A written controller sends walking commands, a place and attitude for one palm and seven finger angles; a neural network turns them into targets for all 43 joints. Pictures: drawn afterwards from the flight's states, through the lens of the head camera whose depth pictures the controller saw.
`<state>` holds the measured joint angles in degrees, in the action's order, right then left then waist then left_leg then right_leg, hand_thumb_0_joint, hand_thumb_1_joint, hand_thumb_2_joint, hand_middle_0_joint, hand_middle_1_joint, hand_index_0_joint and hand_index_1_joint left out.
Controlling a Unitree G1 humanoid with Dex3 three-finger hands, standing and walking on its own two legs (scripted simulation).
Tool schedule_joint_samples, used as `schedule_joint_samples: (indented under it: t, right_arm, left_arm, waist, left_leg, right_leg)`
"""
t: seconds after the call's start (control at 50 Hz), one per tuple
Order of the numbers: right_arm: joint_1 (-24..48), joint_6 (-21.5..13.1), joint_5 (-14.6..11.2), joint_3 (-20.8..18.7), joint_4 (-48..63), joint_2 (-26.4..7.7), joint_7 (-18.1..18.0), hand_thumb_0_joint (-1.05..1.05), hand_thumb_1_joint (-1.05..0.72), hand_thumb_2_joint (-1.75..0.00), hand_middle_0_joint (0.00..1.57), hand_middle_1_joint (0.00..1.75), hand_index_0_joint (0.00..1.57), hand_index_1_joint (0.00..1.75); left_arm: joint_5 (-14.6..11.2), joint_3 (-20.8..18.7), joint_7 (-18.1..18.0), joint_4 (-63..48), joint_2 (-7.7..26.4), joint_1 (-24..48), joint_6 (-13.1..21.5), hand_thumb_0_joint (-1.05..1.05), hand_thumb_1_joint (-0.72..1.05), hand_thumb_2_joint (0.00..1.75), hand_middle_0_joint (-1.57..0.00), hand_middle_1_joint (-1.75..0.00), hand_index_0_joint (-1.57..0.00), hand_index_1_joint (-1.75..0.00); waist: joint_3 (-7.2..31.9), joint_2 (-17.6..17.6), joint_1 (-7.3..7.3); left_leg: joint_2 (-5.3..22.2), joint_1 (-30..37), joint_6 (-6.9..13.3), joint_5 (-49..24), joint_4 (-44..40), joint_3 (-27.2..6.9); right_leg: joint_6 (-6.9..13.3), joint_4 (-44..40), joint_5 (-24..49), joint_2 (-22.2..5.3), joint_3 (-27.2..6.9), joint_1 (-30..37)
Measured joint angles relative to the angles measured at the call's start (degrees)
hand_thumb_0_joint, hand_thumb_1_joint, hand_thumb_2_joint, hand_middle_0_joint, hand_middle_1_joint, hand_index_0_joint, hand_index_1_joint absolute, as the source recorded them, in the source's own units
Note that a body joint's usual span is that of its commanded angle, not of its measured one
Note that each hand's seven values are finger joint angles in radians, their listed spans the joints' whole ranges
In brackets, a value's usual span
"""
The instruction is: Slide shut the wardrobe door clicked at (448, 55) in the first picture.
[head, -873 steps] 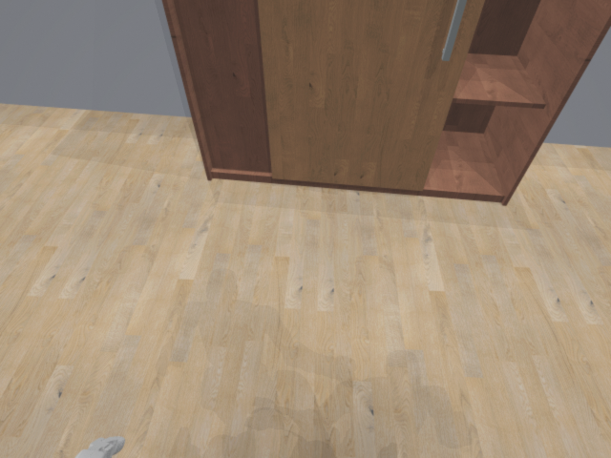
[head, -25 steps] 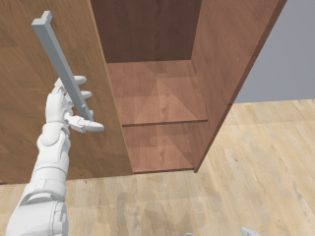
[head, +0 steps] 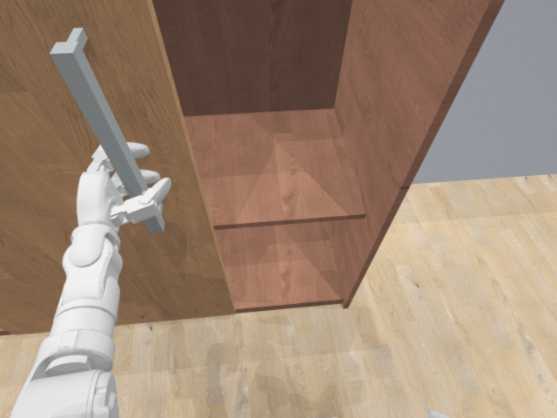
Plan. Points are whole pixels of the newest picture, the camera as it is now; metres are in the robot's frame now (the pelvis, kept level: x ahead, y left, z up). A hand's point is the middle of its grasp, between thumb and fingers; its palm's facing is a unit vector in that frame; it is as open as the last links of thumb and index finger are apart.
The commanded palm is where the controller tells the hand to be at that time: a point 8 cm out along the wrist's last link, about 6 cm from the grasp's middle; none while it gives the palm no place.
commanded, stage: grip the handle and tug to test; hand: left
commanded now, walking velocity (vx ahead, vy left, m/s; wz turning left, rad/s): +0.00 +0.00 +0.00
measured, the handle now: (126, 153) +0.46 +0.23 +0.12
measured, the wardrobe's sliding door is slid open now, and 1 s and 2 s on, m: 0.39 0.39 0.35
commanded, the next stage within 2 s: tug the door sideways, standing still in 0.88 s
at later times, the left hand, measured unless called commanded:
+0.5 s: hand (144, 194) +0.41 +0.20 +0.09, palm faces +0.14 -0.99 -0.01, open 5.8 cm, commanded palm +0.37 +0.24 +0.08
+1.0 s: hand (145, 195) +0.41 +0.20 +0.09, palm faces +0.13 -0.99 -0.02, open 5.9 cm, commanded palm +0.36 +0.24 +0.08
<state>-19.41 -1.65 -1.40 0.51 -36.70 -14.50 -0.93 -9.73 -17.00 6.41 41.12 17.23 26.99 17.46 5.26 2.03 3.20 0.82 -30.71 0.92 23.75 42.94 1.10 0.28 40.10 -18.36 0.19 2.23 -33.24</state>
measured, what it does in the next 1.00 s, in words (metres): stands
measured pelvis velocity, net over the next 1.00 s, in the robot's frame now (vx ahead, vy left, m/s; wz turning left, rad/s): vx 0.03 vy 0.01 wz -0.03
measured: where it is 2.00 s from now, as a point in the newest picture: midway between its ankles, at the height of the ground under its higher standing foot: outside the picture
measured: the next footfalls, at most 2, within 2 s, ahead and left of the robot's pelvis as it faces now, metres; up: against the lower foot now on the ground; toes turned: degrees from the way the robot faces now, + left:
none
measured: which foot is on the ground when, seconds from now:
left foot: down 0.00-1.00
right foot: down 0.00-1.00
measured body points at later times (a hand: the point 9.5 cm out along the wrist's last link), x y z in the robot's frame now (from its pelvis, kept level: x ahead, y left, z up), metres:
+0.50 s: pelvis +0.00 +0.00 +0.00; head +0.06 +0.00 +0.45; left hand +0.39 +0.25 +0.09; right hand +0.10 -0.25 -0.11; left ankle -0.03 +0.10 -0.71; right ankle +0.01 -0.12 -0.71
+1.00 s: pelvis +0.03 +0.01 +0.01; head +0.08 +0.00 +0.45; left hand +0.39 +0.25 +0.09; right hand +0.12 -0.25 -0.10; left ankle -0.03 +0.10 -0.71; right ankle +0.01 -0.12 -0.71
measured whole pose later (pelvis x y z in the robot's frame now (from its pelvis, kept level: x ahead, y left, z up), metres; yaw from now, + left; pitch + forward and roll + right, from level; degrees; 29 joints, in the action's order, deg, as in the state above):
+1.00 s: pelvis +0.03 +0.01 +0.01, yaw -2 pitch +12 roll -1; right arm -19.0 -2.7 -1.6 -0.1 -34.1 -14.0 -0.2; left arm -11.6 -16.6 4.7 25.5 15.3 14.8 12.6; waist 6.6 2.5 3.4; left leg 1.2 -27.0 1.1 24.6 39.7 2.6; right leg -0.2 37.1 -18.8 0.8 0.7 -30.2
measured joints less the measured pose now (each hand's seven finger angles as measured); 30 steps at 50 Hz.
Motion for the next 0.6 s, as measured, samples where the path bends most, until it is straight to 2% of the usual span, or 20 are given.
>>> schedule_joint_samples:
  t: [0.16, 0.32, 0.6]
  right_arm:
    - [0.8, -0.3, 0.0, 0.0, 0.2, 0.1, 0.0, 0.01, -0.9, -0.9, 0.2, 0.3, 0.2, 0.3]
    - [1.4, 0.0, 0.0, 0.3, 0.6, 0.2, -0.2, 0.01, -0.9, -0.9, 0.21, 0.3, 0.2, 0.3]
    - [0.8, 0.3, 0.0, 0.3, 0.8, 0.2, 0.0, 0.01, -0.9, -0.9, 0.21, 0.3, 0.2, 0.3]
  left_arm:
    - [-0.2, 0.4, -0.4, -0.9, -0.4, -0.7, -0.5, 0.01, 0.71, 0.82, -0.39, -1.35, -0.36, -1.37]
    - [-0.1, -0.1, 0.9, -0.8, -0.3, -0.7, -0.3, 0.01, 0.71, 0.8, -0.38, -1.36, -0.35, -1.37]
    - [-0.5, -0.3, 0.5, -2.2, -0.2, -1.7, -1.1, 0.01, 0.72, 0.8, -0.37, -1.37, -0.34, -1.38]
  waist:
    - [0.1, 0.0, -0.27]
    - [0.1, -0.2, -0.27]
    - [0.3, -0.1, -0.1]
  left_leg:
    - [-0.1, 0.5, 0.0, 0.1, -0.3, -0.1]
    - [0.0, 0.7, 0.0, 0.2, -0.3, -0.2]
    - [0.1, 0.6, -0.1, 0.1, -0.5, 0.1]
  right_leg:
    - [0.0, -0.3, -0.1, 0.0, 0.1, 0.5]
    - [0.0, -0.2, -0.2, 0.0, 0.1, 0.7]
    - [0.1, -0.4, -0.1, 0.2, -0.1, 0.5]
